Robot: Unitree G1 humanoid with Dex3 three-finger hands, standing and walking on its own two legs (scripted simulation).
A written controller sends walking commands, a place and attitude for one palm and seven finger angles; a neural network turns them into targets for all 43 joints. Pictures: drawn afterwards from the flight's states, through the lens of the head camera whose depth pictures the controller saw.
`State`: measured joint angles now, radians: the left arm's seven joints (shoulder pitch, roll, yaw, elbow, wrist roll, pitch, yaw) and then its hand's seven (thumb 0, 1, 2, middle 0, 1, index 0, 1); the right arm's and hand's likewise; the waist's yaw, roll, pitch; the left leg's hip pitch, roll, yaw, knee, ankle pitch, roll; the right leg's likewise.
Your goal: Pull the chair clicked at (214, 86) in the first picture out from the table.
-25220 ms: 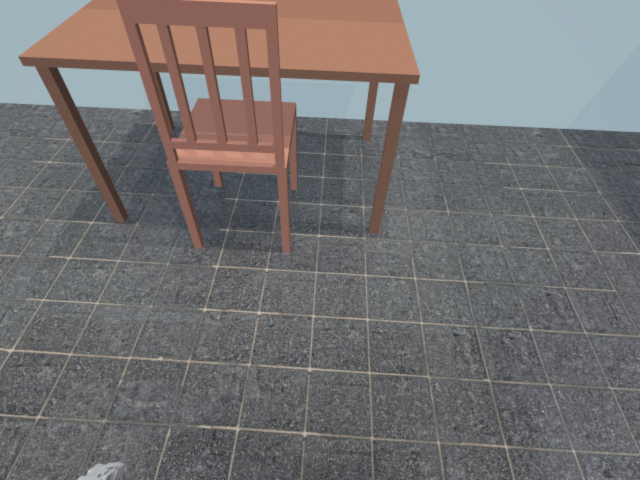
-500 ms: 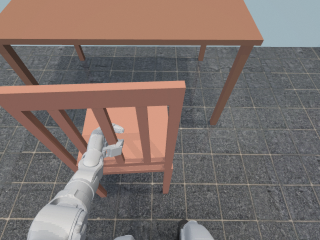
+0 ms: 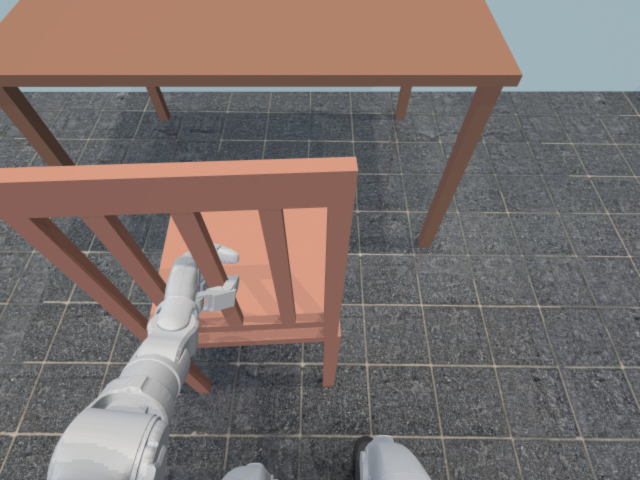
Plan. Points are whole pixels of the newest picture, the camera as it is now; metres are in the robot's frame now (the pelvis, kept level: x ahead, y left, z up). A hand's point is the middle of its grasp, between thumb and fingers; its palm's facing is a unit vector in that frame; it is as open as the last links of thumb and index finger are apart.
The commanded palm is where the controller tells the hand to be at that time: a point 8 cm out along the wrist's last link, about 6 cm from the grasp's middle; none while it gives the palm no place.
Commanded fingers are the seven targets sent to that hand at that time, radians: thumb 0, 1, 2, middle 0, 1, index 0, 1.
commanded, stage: step backward, pulling the chair out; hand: left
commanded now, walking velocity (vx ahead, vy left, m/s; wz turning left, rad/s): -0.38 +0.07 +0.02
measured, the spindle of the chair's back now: (215, 277) +0.39 +0.16 -0.05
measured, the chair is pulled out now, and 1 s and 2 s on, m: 0.37 0.40 0.46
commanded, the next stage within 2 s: none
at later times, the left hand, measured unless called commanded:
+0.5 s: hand (226, 294) +0.36 +0.14 -0.05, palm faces +0.05 -0.98 -0.19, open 5.9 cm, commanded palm +0.36 +0.20 -0.05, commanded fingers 0.00 0.90 0.90 -0.50 -1.45 -0.50 -1.45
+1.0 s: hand (223, 311) +0.33 +0.14 -0.05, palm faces +0.04 -0.98 -0.19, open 5.9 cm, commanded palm +0.34 +0.20 -0.04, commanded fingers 0.00 0.90 0.90 -0.50 -1.45 -0.50 -1.45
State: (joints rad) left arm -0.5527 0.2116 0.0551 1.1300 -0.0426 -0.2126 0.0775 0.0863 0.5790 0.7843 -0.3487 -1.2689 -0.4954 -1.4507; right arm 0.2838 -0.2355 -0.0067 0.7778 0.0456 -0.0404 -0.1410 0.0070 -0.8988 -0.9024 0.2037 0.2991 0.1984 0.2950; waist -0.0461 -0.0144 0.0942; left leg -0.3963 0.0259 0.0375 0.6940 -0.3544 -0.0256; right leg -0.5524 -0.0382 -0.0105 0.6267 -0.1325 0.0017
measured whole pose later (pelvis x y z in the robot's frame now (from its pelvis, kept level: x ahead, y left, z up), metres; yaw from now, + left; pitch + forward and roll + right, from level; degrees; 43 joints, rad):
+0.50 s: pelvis -0.02 +0.00 +0.00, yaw +0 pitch +3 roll +0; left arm -0.59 0.21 0.08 1.17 -0.05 -0.21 0.10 0.09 0.59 0.77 -0.34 -1.27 -0.50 -1.45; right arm 0.24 -0.25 0.00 0.80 0.05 -0.05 -0.13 0.01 -0.90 -0.90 0.21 0.30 0.20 0.30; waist -0.07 0.00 0.11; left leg -0.42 0.03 0.01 0.68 -0.32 -0.03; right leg -0.53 -0.04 -0.03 0.58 -0.11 0.01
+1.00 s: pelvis -0.04 +0.01 +0.00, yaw +0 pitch +3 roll +1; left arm -0.58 0.20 0.06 1.14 -0.05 -0.20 0.10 0.09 0.60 0.75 -0.32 -1.28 -0.50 -1.45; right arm 0.28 -0.27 -0.01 0.79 0.05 -0.05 -0.14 0.01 -0.90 -0.90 0.20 0.30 0.20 0.29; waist -0.05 -0.01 0.12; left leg -0.40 0.02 0.02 0.66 -0.30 -0.01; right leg -0.53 -0.05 -0.02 0.60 -0.19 0.01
